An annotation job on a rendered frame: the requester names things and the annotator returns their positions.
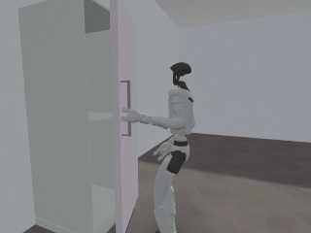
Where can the robot left forearm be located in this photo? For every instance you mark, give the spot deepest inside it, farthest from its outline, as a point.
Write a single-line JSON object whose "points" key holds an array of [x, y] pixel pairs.
{"points": [[164, 122]]}

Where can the fridge door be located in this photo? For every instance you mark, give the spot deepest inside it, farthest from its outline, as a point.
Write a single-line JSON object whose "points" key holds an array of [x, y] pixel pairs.
{"points": [[123, 37]]}

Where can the robot head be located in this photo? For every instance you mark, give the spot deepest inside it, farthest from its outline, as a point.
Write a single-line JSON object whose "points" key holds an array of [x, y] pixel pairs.
{"points": [[180, 69]]}

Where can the robot left shin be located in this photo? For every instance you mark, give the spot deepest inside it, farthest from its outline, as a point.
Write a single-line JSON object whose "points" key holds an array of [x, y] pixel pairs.
{"points": [[165, 223]]}

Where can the right robot upper arm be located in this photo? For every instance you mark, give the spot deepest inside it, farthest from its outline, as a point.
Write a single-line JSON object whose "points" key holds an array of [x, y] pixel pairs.
{"points": [[193, 121]]}

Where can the handle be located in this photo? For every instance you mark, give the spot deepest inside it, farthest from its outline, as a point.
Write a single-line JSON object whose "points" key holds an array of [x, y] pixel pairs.
{"points": [[128, 106]]}

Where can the robot left hand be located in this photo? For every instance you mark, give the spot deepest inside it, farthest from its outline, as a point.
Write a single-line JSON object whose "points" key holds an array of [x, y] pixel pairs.
{"points": [[132, 115]]}

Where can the left robot upper arm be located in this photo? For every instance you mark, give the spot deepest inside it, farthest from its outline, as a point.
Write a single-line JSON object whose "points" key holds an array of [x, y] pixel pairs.
{"points": [[176, 97]]}

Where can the robot right hand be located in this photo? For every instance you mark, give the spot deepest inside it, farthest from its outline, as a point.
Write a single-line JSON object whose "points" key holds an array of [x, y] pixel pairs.
{"points": [[164, 149]]}

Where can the robot right forearm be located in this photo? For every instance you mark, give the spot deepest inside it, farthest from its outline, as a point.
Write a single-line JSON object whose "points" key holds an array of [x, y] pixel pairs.
{"points": [[171, 140]]}

